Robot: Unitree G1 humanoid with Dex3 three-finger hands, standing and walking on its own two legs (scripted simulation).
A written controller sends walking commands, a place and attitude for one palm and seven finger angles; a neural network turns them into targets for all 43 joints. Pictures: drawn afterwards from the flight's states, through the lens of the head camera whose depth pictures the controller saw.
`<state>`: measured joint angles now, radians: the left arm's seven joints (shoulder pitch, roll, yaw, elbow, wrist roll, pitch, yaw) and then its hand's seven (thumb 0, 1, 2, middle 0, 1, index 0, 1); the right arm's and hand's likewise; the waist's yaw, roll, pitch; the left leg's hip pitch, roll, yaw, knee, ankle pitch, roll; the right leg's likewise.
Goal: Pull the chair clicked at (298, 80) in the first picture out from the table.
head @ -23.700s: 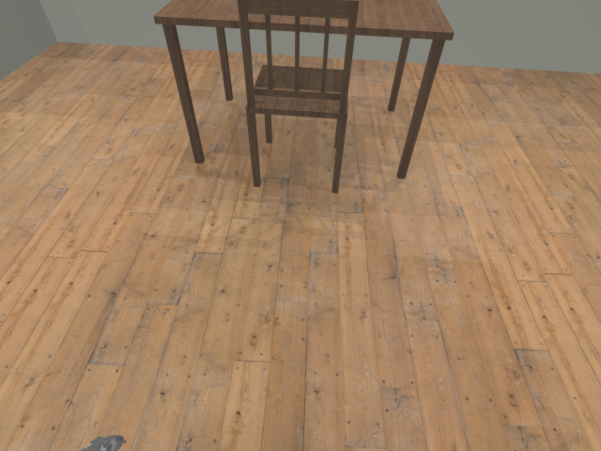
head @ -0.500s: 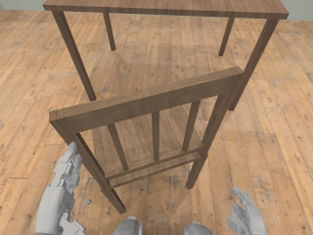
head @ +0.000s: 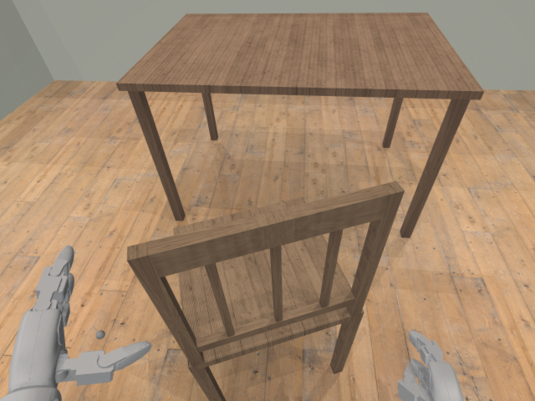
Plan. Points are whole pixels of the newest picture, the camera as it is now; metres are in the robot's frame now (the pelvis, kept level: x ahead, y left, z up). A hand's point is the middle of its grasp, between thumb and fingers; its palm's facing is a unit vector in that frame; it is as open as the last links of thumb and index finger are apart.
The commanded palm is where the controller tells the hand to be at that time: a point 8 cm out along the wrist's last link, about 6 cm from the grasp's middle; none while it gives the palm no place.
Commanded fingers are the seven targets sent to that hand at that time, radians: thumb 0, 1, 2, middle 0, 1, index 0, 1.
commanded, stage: draw the hand back to the body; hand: left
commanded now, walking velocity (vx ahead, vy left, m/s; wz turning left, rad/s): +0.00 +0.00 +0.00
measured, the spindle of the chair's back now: (277, 285) +0.35 +0.02 -0.08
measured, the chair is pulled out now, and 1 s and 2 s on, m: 0.57 0.57 0.57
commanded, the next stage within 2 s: step back with the hand held close in 0.74 s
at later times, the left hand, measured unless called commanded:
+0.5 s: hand (47, 268) +0.21 +0.27 +0.18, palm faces +0.48 -0.77 -0.41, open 8.0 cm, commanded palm +0.16 +0.30 +0.19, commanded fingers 0.00 0.90 0.90 -0.20 -0.30 -0.20 -0.30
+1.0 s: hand (35, 266) +0.20 +0.27 +0.20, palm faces +0.45 -0.77 -0.44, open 7.4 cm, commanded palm +0.14 +0.30 +0.19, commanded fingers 0.00 0.90 0.90 -0.20 -0.30 -0.20 -0.30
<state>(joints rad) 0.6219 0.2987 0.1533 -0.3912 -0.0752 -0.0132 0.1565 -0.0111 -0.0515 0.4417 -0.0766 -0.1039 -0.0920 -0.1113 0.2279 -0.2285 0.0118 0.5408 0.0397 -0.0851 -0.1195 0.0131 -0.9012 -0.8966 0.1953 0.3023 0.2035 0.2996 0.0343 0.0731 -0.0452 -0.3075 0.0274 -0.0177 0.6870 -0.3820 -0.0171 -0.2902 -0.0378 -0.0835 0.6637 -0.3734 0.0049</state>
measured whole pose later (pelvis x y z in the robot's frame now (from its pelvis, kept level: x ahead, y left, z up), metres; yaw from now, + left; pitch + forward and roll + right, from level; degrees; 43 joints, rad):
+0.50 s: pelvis +0.02 +0.00 +0.02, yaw -1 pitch -4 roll +0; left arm 0.48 0.34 0.35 -0.39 -0.08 -0.05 0.15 0.00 0.79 0.85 -0.20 -0.28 -0.19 -0.28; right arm 0.16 -0.22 0.01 0.64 0.01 -0.06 -0.06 0.01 -0.90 -0.90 0.20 0.30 0.21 0.30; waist 0.06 0.08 0.03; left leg -0.08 0.03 0.01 0.43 -0.29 -0.01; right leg -0.07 -0.03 -0.06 0.42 -0.28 0.01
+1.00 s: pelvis -0.01 +0.00 +0.02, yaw -2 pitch -3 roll -1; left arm 0.45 0.38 0.40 -0.42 -0.08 -0.12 0.13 0.01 0.89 0.90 -0.22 -0.30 -0.21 -0.30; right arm 0.16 -0.23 0.00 0.61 0.02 -0.07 -0.06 0.01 -0.90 -0.90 0.20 0.30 0.20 0.30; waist 0.04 0.08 0.05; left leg -0.15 0.05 0.01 0.46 -0.26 -0.02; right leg -0.13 -0.01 -0.06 0.40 -0.23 0.00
